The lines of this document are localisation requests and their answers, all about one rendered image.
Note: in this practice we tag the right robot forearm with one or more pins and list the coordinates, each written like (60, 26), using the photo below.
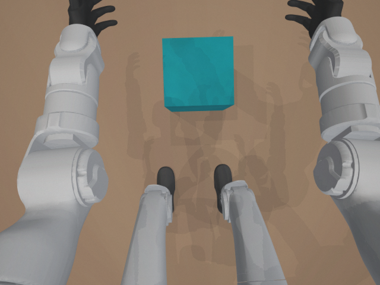
(345, 82)

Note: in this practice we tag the carton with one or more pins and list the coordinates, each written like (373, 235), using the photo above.
(198, 73)

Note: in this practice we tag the robot left hand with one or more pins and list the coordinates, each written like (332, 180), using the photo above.
(80, 12)

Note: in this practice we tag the robot right hand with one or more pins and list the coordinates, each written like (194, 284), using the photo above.
(319, 12)

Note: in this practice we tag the left robot forearm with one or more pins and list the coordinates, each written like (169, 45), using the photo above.
(72, 93)

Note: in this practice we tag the robot left thigh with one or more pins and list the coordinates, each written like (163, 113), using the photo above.
(146, 258)

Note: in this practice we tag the right robot upper arm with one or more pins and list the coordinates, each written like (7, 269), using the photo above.
(349, 171)

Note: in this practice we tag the robot right foot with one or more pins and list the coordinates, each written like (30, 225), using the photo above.
(222, 176)

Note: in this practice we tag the left robot upper arm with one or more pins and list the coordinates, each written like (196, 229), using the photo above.
(58, 188)

